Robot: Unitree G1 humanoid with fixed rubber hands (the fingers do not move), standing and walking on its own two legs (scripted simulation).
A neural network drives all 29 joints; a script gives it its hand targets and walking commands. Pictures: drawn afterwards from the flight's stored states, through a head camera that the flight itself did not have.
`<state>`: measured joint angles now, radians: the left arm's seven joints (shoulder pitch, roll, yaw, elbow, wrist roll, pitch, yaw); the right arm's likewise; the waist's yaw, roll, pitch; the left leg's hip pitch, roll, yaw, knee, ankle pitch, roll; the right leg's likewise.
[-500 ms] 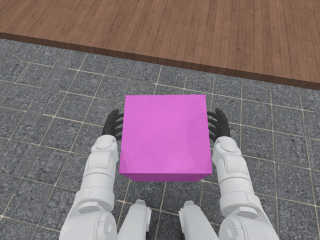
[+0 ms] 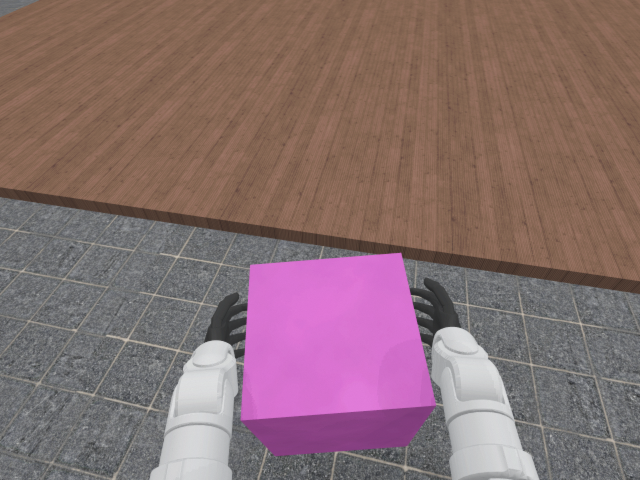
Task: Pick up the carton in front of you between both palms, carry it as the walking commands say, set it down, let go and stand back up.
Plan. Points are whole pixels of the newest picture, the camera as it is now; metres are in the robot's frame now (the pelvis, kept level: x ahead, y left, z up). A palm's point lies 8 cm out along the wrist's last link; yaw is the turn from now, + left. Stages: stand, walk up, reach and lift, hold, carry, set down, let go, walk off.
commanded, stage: reach and lift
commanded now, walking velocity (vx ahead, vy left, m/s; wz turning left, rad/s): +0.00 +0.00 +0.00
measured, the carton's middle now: (333, 361) +0.30 +0.00 -0.07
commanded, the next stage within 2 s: hold in 1.04 s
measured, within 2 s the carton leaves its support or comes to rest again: neither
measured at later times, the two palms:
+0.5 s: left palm (217, 341) +0.28 +0.15 +0.03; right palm (452, 334) +0.28 -0.15 +0.03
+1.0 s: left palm (214, 339) +0.28 +0.15 +0.04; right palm (452, 327) +0.28 -0.15 +0.05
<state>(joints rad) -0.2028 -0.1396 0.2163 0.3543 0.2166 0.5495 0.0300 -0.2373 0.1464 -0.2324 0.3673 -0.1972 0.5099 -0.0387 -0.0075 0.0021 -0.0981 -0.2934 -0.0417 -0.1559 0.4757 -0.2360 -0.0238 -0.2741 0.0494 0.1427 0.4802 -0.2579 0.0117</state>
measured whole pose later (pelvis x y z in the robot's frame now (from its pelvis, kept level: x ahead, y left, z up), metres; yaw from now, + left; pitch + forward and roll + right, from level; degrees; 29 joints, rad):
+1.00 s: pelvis -0.01 +0.00 +0.01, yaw +0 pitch -5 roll +0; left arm -0.27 -0.15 0.22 0.29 0.29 0.71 0.00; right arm -0.28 0.16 -0.25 0.29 -0.28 0.67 0.00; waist 0.00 0.00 0.00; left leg -0.09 -0.03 -0.14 0.36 -0.19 -0.02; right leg -0.08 0.04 0.13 0.38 -0.21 0.01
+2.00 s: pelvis -0.01 +0.00 +0.01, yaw +0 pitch -7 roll +0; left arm -0.27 -0.15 0.20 0.23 0.29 0.79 -0.01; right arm -0.27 0.15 -0.23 0.23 -0.29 0.75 0.00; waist 0.00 0.01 0.01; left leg -0.04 -0.03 -0.14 0.33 -0.17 -0.02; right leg -0.02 0.03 0.12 0.34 -0.20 0.01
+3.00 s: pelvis +0.41 -0.07 +0.01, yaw +0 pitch +5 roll +1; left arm 0.12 -0.14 0.04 -0.51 0.00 1.12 0.16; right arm 0.10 0.14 -0.04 -0.49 -0.01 1.09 -0.14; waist 0.05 -0.01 -0.14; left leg -0.52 0.08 0.11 0.93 -0.32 0.00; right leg -0.28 -0.06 -0.26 0.37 -0.18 -0.06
